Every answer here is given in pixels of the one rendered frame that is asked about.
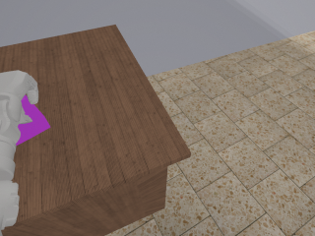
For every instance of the table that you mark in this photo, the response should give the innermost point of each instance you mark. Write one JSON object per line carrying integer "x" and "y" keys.
{"x": 103, "y": 162}

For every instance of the left robot forearm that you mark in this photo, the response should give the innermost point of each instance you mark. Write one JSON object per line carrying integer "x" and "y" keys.
{"x": 10, "y": 117}

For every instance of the sponge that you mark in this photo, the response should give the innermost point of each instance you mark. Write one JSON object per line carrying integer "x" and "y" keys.
{"x": 38, "y": 124}

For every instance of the robot left upper arm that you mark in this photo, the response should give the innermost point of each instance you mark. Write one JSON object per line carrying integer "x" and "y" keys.
{"x": 9, "y": 203}

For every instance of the robot left hand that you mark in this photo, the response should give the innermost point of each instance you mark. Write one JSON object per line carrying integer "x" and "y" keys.
{"x": 19, "y": 84}

